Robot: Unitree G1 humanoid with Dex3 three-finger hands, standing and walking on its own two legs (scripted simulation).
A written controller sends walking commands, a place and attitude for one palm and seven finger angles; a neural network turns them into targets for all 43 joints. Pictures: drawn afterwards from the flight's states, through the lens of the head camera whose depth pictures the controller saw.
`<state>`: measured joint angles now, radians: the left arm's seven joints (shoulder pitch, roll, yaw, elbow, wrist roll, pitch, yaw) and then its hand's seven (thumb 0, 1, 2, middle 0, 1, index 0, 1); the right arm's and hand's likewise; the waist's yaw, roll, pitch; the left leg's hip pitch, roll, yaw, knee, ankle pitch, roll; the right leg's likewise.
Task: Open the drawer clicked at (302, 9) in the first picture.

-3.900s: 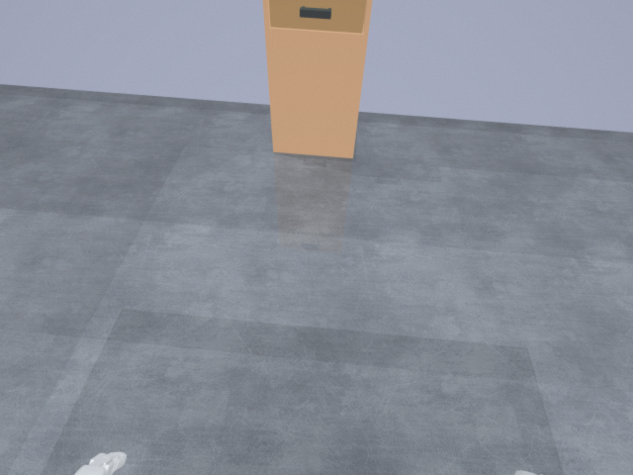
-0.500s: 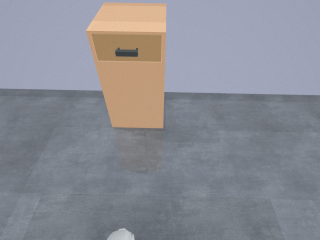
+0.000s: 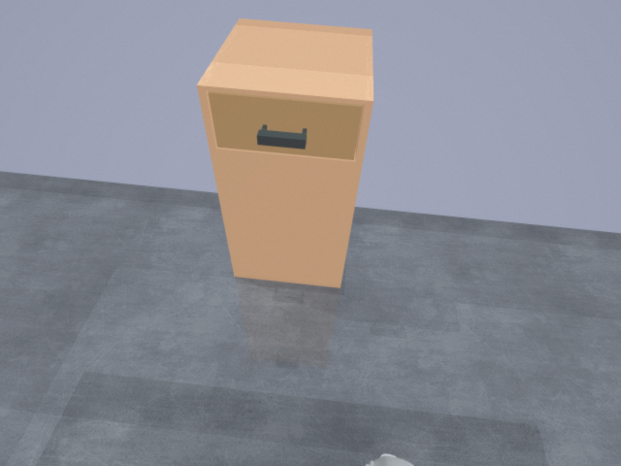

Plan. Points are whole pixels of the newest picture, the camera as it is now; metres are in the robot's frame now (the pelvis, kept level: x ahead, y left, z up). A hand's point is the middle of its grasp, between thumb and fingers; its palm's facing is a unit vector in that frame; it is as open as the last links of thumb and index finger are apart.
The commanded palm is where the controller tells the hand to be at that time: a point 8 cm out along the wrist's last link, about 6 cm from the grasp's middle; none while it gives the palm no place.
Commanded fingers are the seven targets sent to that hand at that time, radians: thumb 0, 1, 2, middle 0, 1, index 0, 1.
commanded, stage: take the last steps up to it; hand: left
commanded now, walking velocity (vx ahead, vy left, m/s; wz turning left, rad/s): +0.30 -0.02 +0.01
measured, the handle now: (283, 134) +0.86 +0.12 -0.07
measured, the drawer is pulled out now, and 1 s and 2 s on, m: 0.00 0.00 0.00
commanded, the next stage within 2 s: come to a stop and stand still in 0.80 s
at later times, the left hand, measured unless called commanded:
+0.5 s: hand out of the picture +0.12 +0.13 -0.18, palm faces +0.12 -0.98 -0.15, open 7.3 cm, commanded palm none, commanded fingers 0.00 0.90 0.90 -0.20 -0.30 -0.20 -0.30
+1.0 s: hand (239, 328) +0.38 +0.15 -0.17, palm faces +0.03 -0.97 -0.26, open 7.3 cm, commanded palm none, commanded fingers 0.00 0.90 0.90 -0.20 -0.30 -0.20 -0.30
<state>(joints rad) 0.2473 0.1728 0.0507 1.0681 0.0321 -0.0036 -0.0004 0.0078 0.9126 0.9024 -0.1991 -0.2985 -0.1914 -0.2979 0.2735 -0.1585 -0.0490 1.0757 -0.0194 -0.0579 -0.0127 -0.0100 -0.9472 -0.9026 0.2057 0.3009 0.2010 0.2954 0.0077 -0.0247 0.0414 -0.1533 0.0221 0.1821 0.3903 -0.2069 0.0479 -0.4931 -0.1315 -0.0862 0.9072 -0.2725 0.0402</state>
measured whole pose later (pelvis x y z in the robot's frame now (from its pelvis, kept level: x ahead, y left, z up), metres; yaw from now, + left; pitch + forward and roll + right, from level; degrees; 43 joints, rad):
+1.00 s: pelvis +0.31 -0.04 -0.02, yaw +1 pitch -2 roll +2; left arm 0.18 0.16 0.04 1.04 0.03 -0.04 0.01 0.01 0.92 0.90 -0.20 -0.30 -0.19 -0.30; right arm 0.34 -0.14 -0.03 1.13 -0.01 -0.01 -0.02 0.00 -0.91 -0.90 0.20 0.30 0.20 0.30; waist -0.03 0.04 0.06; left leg -0.16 0.07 0.12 0.62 -0.45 -0.02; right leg -0.33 -0.05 -0.13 0.61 -0.23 -0.05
